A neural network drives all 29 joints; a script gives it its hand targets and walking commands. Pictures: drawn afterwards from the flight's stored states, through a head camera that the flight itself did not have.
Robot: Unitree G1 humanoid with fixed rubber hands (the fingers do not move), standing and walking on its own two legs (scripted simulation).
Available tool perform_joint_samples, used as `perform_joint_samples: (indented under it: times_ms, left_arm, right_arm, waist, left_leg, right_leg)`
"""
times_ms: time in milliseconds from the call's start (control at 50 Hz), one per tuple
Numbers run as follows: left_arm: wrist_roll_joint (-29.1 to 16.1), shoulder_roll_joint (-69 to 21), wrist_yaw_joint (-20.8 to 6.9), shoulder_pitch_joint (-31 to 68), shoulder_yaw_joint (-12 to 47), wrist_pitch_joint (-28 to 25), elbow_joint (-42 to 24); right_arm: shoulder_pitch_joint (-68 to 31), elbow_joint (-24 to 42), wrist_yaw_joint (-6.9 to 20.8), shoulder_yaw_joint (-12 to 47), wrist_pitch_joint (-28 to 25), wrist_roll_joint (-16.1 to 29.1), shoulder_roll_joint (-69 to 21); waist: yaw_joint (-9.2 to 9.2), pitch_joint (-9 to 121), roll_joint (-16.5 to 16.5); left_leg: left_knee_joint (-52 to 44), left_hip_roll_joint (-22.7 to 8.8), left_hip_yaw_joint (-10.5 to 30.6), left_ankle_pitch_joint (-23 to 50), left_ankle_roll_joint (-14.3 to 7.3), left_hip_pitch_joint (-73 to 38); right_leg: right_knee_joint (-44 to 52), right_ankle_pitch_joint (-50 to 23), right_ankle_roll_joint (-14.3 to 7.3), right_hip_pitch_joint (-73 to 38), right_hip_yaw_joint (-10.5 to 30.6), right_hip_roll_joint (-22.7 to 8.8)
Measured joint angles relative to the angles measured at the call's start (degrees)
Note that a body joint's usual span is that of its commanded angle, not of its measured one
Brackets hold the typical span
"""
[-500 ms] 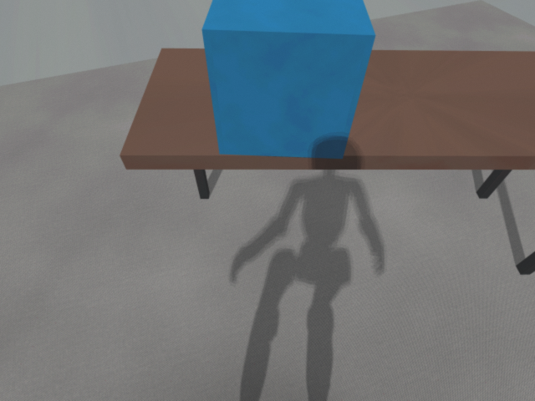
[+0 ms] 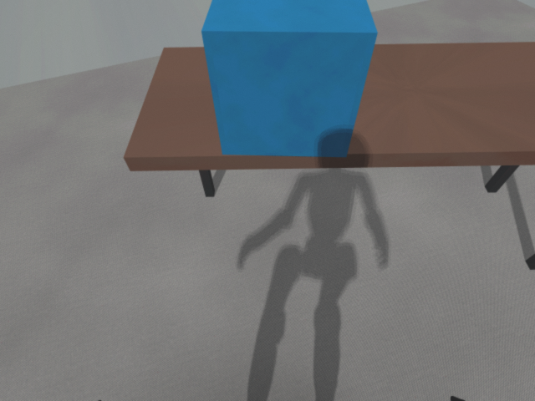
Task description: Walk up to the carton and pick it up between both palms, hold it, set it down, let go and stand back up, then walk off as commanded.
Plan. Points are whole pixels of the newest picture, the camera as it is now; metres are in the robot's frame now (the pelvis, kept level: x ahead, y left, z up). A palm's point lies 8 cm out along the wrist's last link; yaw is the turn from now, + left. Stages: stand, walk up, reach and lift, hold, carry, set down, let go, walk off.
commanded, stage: stand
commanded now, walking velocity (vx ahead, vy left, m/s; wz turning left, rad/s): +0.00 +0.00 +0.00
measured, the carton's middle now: (286, 68) +0.77 -0.05 +0.08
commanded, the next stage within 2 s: none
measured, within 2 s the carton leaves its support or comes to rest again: neither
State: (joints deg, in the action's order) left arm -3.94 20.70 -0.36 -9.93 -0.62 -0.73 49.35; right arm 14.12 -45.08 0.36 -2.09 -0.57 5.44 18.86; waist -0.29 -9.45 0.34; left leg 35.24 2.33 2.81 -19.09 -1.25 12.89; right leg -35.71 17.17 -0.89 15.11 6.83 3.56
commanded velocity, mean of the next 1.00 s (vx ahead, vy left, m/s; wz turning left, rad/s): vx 0.00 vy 0.00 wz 0.00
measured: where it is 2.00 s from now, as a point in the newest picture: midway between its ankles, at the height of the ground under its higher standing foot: outside the picture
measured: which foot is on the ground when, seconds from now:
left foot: down 0.00-1.00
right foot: down 0.00-1.00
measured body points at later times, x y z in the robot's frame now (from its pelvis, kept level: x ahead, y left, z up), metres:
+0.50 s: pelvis +0.00 +0.00 +0.01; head +0.04 +0.00 +0.46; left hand +0.14 +0.30 -0.10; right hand +0.09 -0.29 -0.11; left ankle +0.00 +0.12 -0.73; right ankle +0.02 -0.12 -0.73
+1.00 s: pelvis +0.00 +0.00 +0.01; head +0.03 -0.01 +0.46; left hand +0.13 +0.29 -0.10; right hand +0.09 -0.29 -0.11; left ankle +0.00 +0.12 -0.73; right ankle +0.03 -0.12 -0.73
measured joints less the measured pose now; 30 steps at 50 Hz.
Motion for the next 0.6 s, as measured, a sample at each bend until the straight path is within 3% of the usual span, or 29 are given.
perform_joint_samples:
  times_ms: [280, 600]
  left_arm:
    - [0.0, -0.6, 0.3, 5.6, 0.0, 0.0, 0.0]
    - [0.0, -0.6, 0.0, 4.0, 0.0, 0.0, 1.4]
  right_arm:
    - [-0.1, 0.0, -0.2, 0.0, 0.2, 0.0, 0.0]
    - [-0.1, 0.0, 0.0, 0.0, -0.1, 0.0, 0.0]
  waist:
    - [0.0, 0.0, -0.2]
    - [0.0, 0.2, -0.2]
  left_leg:
    - [-2.4, -0.1, 0.0, 1.0, 0.2, -3.0]
    - [-6.5, -0.1, 0.0, 3.4, 0.2, -4.1]
  right_leg:
    - [3.1, -1.2, 0.0, -3.3, 0.1, -0.2]
    - [6.3, -3.2, 0.0, -4.0, 0.3, -0.4]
